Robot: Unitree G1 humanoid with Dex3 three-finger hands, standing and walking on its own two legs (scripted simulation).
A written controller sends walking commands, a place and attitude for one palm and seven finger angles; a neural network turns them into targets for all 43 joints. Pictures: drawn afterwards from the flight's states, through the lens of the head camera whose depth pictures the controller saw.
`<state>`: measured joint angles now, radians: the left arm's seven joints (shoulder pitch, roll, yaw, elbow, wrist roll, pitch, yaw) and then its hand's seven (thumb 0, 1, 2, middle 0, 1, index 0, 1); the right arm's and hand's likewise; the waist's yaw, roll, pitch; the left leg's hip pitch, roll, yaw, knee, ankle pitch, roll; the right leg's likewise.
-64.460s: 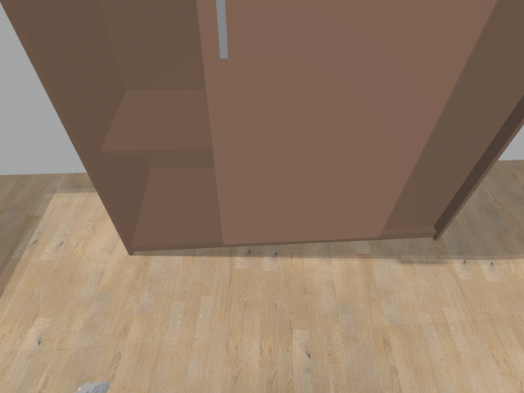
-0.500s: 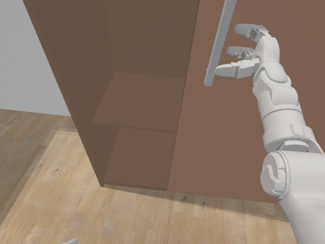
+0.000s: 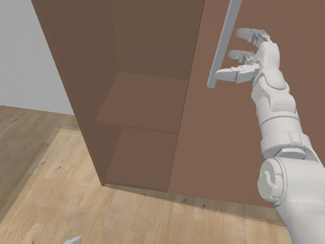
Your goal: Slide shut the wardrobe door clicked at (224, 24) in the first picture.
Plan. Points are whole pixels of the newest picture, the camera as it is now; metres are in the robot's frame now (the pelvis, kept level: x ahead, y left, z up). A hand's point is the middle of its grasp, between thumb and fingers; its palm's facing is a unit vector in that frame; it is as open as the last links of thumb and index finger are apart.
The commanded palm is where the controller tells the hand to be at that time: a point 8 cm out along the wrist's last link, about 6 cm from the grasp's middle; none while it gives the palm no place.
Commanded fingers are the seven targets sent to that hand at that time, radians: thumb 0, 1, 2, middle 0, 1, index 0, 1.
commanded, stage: slide the fingers in behind the handle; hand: right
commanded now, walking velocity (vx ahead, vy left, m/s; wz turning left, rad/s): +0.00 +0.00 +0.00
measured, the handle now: (222, 38) +0.53 -0.05 +0.27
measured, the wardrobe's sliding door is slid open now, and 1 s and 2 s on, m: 0.41 0.41 0.41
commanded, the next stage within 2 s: move the hooked fingers beside the handle in 0.56 s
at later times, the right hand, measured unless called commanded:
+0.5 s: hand (227, 59) +0.46 -0.06 +0.26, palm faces -0.01 +1.00 +0.02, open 14.0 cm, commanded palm +0.44 -0.11 +0.25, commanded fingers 0.00 0.50 -0.30 0.30 1.20 0.30 1.20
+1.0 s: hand (223, 57) +0.47 -0.05 +0.26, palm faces -0.02 +1.00 +0.02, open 14.1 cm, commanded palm +0.45 -0.12 +0.25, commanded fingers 0.00 0.50 -0.30 0.30 1.20 0.30 1.20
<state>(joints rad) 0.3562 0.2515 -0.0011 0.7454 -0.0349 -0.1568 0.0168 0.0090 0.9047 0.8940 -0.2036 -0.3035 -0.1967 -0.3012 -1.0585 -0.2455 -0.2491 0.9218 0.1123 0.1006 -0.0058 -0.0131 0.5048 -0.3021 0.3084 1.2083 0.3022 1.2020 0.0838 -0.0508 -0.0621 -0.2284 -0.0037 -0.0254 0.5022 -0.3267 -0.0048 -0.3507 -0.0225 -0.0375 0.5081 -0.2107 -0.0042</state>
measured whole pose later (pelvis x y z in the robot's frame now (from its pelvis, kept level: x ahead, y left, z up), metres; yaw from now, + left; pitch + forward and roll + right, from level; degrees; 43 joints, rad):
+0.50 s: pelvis +0.00 +0.00 +0.00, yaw -1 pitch +2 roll +0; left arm 0.29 0.24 -0.01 0.74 -0.04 -0.13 0.02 0.01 0.90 0.89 -0.20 -0.30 -0.20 -0.30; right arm -1.05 -0.16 -0.17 0.84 0.13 0.17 -0.07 -0.01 0.51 -0.30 0.30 1.20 0.30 1.20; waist 0.06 -0.05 -0.06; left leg -0.21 0.00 0.00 0.51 -0.33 0.00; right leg -0.34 -0.02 -0.02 0.51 -0.20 0.00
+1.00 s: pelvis +0.00 +0.01 +0.00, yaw -1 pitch +2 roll +0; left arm 0.32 0.25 0.00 0.75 -0.03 -0.13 0.02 0.01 0.91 0.89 -0.20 -0.30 -0.20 -0.30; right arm -1.05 -0.17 -0.19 0.85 0.12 0.15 -0.07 -0.01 0.51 -0.30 0.30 1.20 0.28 1.20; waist 0.07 -0.05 -0.06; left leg -0.20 -0.01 -0.01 0.50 -0.33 0.01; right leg -0.32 -0.02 -0.02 0.49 -0.20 0.01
